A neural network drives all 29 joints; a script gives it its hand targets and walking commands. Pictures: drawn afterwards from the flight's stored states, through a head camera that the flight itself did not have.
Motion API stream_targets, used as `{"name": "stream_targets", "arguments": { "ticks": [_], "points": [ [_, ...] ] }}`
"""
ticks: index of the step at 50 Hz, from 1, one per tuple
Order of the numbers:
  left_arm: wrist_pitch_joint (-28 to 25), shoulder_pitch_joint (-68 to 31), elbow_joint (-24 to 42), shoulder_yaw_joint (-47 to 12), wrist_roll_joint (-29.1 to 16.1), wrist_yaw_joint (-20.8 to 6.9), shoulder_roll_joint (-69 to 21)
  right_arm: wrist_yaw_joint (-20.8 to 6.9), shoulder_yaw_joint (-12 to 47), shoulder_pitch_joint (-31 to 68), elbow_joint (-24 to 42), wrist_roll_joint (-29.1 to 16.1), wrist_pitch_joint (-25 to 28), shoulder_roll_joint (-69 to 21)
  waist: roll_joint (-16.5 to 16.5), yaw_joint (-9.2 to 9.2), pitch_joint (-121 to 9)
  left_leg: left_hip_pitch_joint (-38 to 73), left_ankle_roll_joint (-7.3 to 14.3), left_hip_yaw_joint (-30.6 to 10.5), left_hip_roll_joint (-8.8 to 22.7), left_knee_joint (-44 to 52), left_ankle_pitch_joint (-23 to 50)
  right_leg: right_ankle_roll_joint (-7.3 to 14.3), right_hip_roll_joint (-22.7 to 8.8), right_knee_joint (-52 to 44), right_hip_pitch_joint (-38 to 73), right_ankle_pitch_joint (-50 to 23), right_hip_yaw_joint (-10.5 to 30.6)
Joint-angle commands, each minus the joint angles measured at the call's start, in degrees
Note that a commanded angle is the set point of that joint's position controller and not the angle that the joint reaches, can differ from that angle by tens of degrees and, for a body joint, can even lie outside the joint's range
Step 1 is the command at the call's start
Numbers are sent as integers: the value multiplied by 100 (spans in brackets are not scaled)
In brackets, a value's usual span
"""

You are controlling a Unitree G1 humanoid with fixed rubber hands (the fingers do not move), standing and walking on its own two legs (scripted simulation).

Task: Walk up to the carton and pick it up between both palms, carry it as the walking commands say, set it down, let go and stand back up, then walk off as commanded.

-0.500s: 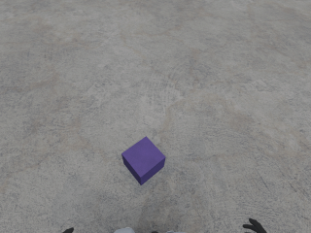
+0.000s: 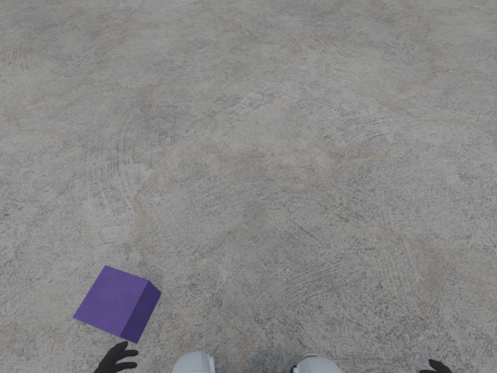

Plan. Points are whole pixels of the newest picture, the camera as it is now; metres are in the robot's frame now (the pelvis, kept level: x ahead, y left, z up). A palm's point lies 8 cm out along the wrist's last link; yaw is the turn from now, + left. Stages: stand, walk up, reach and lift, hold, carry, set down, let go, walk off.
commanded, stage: walk off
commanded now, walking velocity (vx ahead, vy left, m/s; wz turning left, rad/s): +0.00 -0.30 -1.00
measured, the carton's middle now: (120, 304) +0.40 +0.53 -0.67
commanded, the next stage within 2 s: none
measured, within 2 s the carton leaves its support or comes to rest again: neither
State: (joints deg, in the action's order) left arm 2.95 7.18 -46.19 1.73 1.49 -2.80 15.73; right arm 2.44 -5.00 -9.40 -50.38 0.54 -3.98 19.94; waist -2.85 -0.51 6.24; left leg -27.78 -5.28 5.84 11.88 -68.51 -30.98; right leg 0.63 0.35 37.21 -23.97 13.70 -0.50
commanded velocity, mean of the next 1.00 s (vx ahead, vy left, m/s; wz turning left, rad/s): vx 0.00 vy -0.30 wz -1.00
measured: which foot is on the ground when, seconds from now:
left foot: up 0.00-0.18, down 0.20-0.56, up 0.58-0.92, down 0.94-1.00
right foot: down 0.00-0.20, up 0.22-0.56, down 0.58-0.94, up 0.96-1.00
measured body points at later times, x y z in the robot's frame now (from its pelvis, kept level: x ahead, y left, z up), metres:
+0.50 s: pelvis -0.02 -0.15 +0.01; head +0.02 -0.14 +0.46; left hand +0.25 +0.02 -0.10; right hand -0.16 -0.44 -0.10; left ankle +0.05 +0.04 -0.72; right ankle -0.08 -0.34 -0.67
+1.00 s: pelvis -0.11 -0.28 +0.01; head -0.06 -0.29 +0.46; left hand +0.17 -0.21 -0.13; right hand -0.32 -0.51 -0.10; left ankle +0.00 -0.23 -0.72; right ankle -0.13 -0.34 -0.68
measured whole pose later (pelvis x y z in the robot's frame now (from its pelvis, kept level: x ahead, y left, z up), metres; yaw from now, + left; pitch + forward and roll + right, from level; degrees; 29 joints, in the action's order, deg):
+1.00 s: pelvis -0.11 -0.28 +0.01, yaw -58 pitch -1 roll +0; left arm 5.1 10.1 -47.7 3.1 2.5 -4.9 18.2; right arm 5.4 -4.0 -10.8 -53.0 0.0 -2.9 16.7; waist 3.9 -2.0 4.7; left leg -15.7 0.3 8.0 4.6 -31.9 -15.0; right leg -1.2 11.2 50.4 -27.7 19.5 2.8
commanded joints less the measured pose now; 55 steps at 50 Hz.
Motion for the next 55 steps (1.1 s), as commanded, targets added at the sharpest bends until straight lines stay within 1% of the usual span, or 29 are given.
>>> {"name": "stream_targets", "arguments": {
  "ticks": [1,6,9,10,11,12,14,15,17,23,25,27,28,29,30,31,32,33,35,41,43,45,46,47,48,49,51,53,55],
  "points": [
    [-28,-243,399,268,52,24,985,101,-72,-697,45,5,28,529,1498,95,-1200,-72,165,-197,-348,109,470,1073,-832,-1218,950,-3040,1385],
    [57,44,408,229,41,-109,957,195,19,-515,54,-133,15,259,1154,68,-1013,906,563,-302,-866,1837,764,1125,-839,-1535,238,-1876,2519],
    [122,-328,479,283,16,-174,971,252,-20,-1431,-274,-174,82,406,1075,496,-878,2625,611,-389,-941,3709,1386,317,-309,-1870,-629,-524,2755],
    [103,-294,523,240,-76,-182,804,308,-131,-1944,-389,-67,155,767,279,737,-916,3681,792,-1084,-42,5194,1346,-233,228,-1195,-1398,643,2282],
    [96,427,420,198,-104,-156,298,359,-259,-1163,-119,-18,200,1330,-1561,238,-1270,3706,1182,-2954,2331,5731,568,-451,743,1653,-1773,1826,988],
    [144,-47,541,328,189,-176,1080,367,-260,-749,-41,48,132,1187,-1120,302,-518,1990,1717,-2940,2834,6241,1146,-464,145,2840,-1932,1372,531],
    [220,64,431,437,241,-328,1138,281,-109,-125,-20,48,229,501,-284,-189,-188,1325,1268,-1411,1814,5792,1908,-464,-274,4020,-1348,475,772],
    [256,332,328,425,179,-383,1048,229,-98,-6,9,25,275,497,-362,-308,-377,1466,1016,-713,1463,5479,2338,-515,-277,4434,-1225,226,625],
    [238,312,296,332,28,-407,777,170,-88,-138,-39,39,312,446,-298,-246,-362,1596,851,60,1072,5028,2836,-570,-323,4138,-1212,-66,344],
    [122,-639,683,107,-141,-250,158,-53,-317,-782,-298,77,296,1162,-1266,169,-403,2019,751,930,1220,4587,4323,-657,-534,1086,-270,593,-624],
    [80,-555,677,127,-108,-152,255,-125,-370,-863,-334,10,264,1286,-1536,139,-606,2206,659,1043,1356,4367,4738,-561,-453,591,78,664,-889],
    [9,-33,463,180,-54,-86,375,-174,-397,-827,-324,-65,205,1291,-1462,-115,-818,2285,543,1139,1406,3602,4570,-423,-310,-148,573,372,-1017],
    [-51,430,252,230,27,-62,567,-196,-369,-790,-294,-76,185,1155,-911,-417,-1034,1983,402,1293,1239,2783,3918,-285,-265,-882,1200,-222,-815],
    [-82,1013,-28,348,162,-70,1192,-222,-270,-656,-88,-37,175,818,365,-752,-1117,583,217,1414,811,1304,1075,45,-707,-1380,2230,-1757,8],
    [-95,1386,-69,572,1,-112,2440,-157,-132,-276,485,-20,45,213,2827,-907,-1211,-1386,-183,1005,-269,136,-1350,1004,-2014,-1699,2634,-3913,2358],
    [-120,1423,-100,577,-109,-91,2287,-48,-102,132,514,42,-71,455,2362,-962,-1331,-1361,-82,223,-82,-513,-1211,1277,-1924,-1572,2466,-4110,2091],
    [-115,1071,-119,440,-79,-4,1849,-3,-108,154,494,-18,-74,457,2235,-719,-1169,-1338,-22,-41,-95,-638,-842,1233,-1644,-1426,2168,-3958,1806],
    [-76,456,-26,391,26,69,1535,45,-104,-88,303,-28,-31,483,1957,-362,-930,-1142,-13,-198,-12,-391,-334,1026,-1212,-1303,1784,-3614,1409],
    [-48,-164,208,296,40,80,1139,79,-97,-603,28,5,4,591,1693,8,-1197,-473,53,-195,-159,-248,477,993,-859,-1072,1342,-3524,1134],
    [37,238,238,205,30,-90,981,180,16,-202,76,-104,-24,323,1183,-82,-1011,293,460,-262,-779,1328,731,1197,-881,-1465,682,-2308,2376],
    [83,187,271,216,25,-107,996,206,34,-398,-29,-161,2,288,1107,20,-965,882,552,-387,-907,2082,956,928,-755,-1590,406,-1978,2708],
    [125,-115,322,265,38,-151,1022,234,11,-1055,-254,-189,39,373,1159,301,-859,1907,579,-413,-1034,3205,1203,400,-388,-1909,-37,-1260,2883],
    [117,-236,341,261,-6,-167,995,277,-46,-1501,-395,-150,80,550,994,510,-813,2725,633,-499,-863,4097,1535,19,-122,-1908,-484,-616,2839],
    [93,1,325,216,-101,-168,748,340,-163,-1840,-457,-74,149,900,-136,596,-1028,3735,833,-1481,367,5267,1398,-385,387,-902,-1127,1092,2259],
    [108,562,271,236,-83,-157,543,384,-296,-829,-152,-29,153,1436,-1591,114,-1073,3244,1475,-3136,2640,5887,1096,-543,784,1845,-1726,1860,883],
    [146,-104,386,336,245,-202,1219,380,-249,-586,-120,8,123,1051,-943,257,-446,1935,1798,-2710,2608,6092,1685,-492,43,2939,-1649,1169,617],
    [224,176,271,409,234,-367,1139,279,-111,-30,-99,2,242,486,-274,-248,-303,1433,1223,-1198,1675,5642,2262,-483,-263,4030,-1168,366,781],
    [247,382,186,340,98,-451,894,205,-98,18,-86,5,302,490,-369,-305,-379,1535,903,-158,1187,5151,2742,-536,-317,4171,-1121,83,508],
    [212,-2,280,213,-65,-444,534,142,-151,-352,-231,84,313,651,-501,-103,-218,1776,796,231,1000,4966,2962,-601,-389,3063,-1110,-119,148]
  ]
}}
